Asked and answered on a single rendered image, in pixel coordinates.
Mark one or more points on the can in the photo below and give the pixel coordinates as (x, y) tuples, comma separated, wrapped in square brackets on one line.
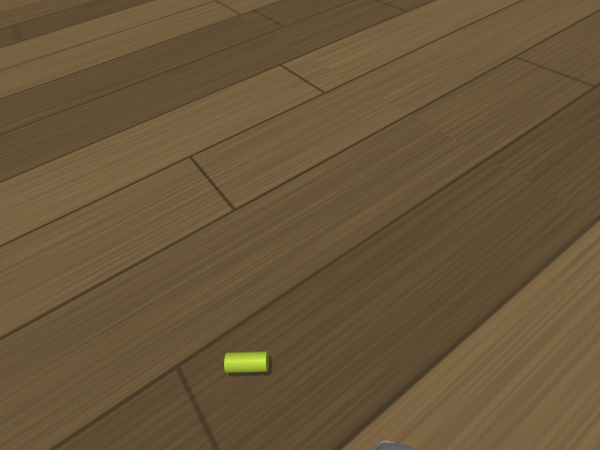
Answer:
[(246, 362)]

